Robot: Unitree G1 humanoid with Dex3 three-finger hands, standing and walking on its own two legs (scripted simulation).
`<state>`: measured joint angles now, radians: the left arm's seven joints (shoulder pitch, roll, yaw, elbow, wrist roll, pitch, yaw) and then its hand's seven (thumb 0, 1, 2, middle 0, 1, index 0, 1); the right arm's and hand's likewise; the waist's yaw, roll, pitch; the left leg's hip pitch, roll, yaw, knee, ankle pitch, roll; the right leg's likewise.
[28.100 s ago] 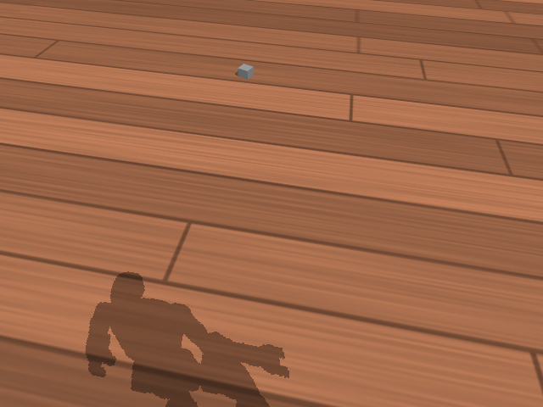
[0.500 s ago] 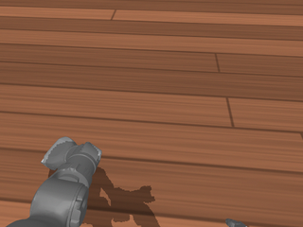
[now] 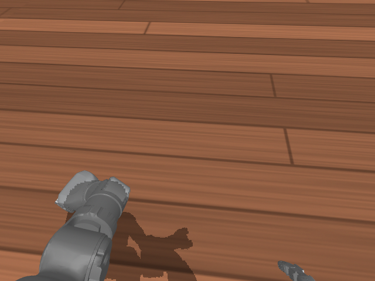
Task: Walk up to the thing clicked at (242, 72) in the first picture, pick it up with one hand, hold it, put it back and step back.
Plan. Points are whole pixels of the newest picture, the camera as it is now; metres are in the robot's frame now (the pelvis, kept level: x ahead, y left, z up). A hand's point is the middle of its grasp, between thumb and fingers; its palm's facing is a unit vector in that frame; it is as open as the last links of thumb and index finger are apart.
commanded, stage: hold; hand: left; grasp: from above
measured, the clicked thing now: (98, 202) +0.33 +0.22 -0.07
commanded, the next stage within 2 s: crouch in 1.02 s
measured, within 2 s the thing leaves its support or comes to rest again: neither
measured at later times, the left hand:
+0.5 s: hand (91, 203) +0.31 +0.22 -0.03, palm faces -0.15 -0.40 -0.91, open 11.2 cm
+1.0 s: hand (87, 203) +0.31 +0.22 -0.02, palm faces -0.15 -0.39 -0.91, open 11.2 cm
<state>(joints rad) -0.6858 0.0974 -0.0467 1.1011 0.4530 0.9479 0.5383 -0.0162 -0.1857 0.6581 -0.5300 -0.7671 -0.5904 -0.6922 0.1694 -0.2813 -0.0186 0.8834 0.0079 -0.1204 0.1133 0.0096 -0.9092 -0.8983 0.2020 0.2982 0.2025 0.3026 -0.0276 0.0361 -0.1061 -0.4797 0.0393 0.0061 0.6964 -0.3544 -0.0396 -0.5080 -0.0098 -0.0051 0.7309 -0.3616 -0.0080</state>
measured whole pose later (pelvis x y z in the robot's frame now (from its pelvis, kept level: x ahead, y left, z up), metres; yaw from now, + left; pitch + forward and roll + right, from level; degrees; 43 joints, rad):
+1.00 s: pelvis +0.00 +0.00 +0.01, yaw +0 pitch +6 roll +1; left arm -0.66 0.10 -0.07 1.05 0.45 1.01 0.52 -0.02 -0.24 0.69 -0.59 -0.73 -0.64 -0.68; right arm 0.13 -0.27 0.00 0.87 0.02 -0.12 0.11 0.01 -0.91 -0.90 0.20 0.30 0.20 0.30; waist -0.01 0.04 -0.10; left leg -0.40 0.04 0.01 0.61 -0.32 -0.04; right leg -0.43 -0.01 -0.01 0.64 -0.32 -0.01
